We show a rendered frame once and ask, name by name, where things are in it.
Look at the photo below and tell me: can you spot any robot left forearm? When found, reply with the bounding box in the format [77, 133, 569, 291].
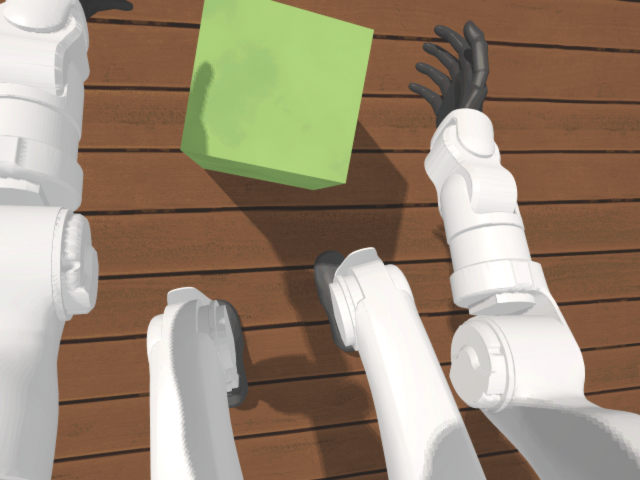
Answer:
[0, 0, 90, 212]

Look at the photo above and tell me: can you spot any left robot shin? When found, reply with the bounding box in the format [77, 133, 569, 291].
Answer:
[147, 287, 239, 389]

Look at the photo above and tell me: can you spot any robot left hand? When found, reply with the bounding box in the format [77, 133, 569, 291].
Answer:
[79, 0, 133, 22]

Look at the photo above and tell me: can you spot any carton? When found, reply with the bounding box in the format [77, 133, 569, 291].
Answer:
[180, 0, 374, 190]

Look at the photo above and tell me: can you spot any robot right hand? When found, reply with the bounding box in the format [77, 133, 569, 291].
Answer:
[408, 20, 489, 128]

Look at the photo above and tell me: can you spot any robot left upper arm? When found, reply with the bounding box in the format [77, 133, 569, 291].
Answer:
[0, 205, 99, 480]

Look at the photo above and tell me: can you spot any robot right forearm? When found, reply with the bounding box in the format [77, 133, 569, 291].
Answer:
[424, 108, 585, 382]

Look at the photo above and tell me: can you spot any robot right upper arm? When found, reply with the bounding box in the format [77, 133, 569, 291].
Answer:
[449, 315, 640, 480]

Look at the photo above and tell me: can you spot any robot right foot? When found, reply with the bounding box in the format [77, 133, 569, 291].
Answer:
[314, 250, 355, 352]

